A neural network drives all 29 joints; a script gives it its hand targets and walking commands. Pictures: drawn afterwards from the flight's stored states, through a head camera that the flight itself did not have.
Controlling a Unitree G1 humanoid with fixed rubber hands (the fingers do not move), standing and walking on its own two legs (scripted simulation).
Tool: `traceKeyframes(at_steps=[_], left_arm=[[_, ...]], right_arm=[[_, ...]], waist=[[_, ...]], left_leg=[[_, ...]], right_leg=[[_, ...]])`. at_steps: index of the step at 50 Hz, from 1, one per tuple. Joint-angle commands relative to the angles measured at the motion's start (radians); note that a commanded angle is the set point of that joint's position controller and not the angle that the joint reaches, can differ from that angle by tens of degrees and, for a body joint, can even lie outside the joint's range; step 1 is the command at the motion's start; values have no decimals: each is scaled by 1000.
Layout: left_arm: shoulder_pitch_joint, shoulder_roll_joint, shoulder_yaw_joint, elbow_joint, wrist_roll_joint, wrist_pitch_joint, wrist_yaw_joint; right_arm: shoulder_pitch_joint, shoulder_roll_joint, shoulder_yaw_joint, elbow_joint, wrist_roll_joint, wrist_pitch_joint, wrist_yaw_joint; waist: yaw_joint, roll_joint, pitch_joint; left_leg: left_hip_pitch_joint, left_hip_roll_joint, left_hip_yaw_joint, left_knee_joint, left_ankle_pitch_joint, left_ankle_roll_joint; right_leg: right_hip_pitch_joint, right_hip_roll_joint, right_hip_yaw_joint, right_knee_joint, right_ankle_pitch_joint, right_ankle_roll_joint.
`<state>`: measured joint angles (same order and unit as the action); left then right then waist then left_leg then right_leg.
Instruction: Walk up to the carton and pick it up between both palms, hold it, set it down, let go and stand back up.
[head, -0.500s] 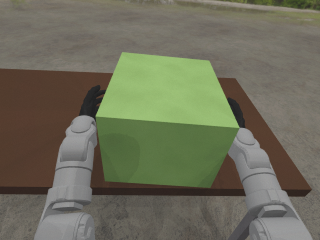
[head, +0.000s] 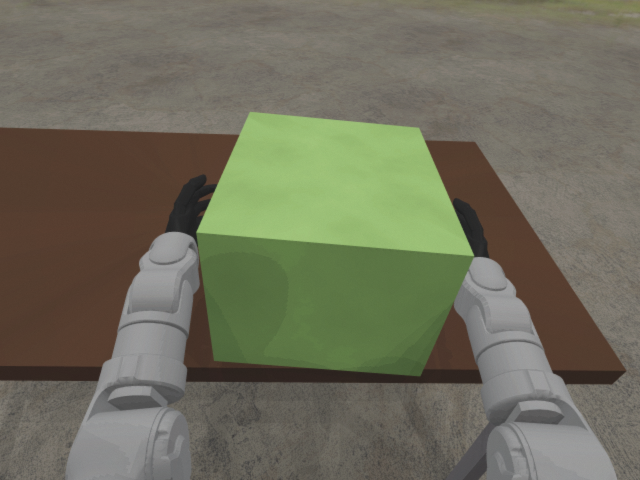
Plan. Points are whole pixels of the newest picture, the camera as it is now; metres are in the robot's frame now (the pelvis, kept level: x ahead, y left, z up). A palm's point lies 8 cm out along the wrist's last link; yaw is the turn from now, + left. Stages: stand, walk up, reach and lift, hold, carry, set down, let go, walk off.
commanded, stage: set down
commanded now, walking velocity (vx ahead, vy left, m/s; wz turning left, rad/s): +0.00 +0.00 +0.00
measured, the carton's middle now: (327, 232) +0.45 -0.05 +0.10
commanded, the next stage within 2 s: none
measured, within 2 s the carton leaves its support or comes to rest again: rests again in 0.88 s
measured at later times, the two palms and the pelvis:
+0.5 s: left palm (199, 245) +0.41 +0.13 +0.12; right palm (473, 269) +0.36 -0.23 +0.11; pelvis +0.01 +0.00 +0.00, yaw -1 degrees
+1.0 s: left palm (196, 256) +0.40 +0.13 +0.11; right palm (470, 275) +0.35 -0.23 +0.10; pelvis +0.00 +0.00 +0.00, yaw -1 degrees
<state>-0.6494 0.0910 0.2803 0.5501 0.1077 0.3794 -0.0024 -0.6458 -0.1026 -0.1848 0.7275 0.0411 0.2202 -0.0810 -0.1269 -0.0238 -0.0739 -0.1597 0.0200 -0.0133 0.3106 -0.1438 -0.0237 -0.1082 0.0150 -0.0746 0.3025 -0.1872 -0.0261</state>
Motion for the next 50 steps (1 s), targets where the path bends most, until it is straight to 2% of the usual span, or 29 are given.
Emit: traceKeyframes(at_steps=[1, 7, 14, 22, 25, 30, 50], left_arm=[[-788, -637, -445, -174, -97, -71, -104], [-766, -634, -423, -145, -82, -83, -96], [-713, -623, -403, -167, -61, -95, -91], [-689, -624, -428, -195, -60, -113, -93], [-696, -639, -455, -204, -71, -128, -88], [-686, -634, -455, -171, -63, -147, -85], [-630, -569, -343, -9, 13, -222, -95]], right_arm=[[-905, 495, 303, -378, 55, -149, 134], [-892, 488, 300, -361, 53, -155, 145], [-857, 507, 341, -399, 68, -166, 150], [-798, 503, 343, -417, 48, -186, 148], [-787, 502, 342, -425, 41, -198, 148], [-747, 483, 313, -374, 13, -206, 156], [-639, 447, 169, -184, -106, -269, 197]], waist=[[-19, 39, -543], [-3, 35, -536], [27, 13, -557], [16, 6, -567], [5, 15, -586], [-1, 31, -557], [10, 38, -435]], left_leg=[[280, -55, -14, 26, 212, -20], [266, -52, -15, 28, 225, -17], [221, -62, -8, 26, 262, 3], [221, -61, -3, 24, 272, 1], [238, -58, -6, 34, 284, -8], [257, -49, -9, 31, 262, -17], [222, -30, 19, -15, 162, -14]], right_leg=[[45, 23, -10, 9, 537, 99], [39, 26, -7, 17, 564, 101], [114, 30, 15, 47, 698, 113], [123, 27, 18, 49, 729, 113], [105, 27, 11, 45, 717, 109], [57, 24, 0, 30, 648, 103], [8, 8, -16, -4, 479, 95]])
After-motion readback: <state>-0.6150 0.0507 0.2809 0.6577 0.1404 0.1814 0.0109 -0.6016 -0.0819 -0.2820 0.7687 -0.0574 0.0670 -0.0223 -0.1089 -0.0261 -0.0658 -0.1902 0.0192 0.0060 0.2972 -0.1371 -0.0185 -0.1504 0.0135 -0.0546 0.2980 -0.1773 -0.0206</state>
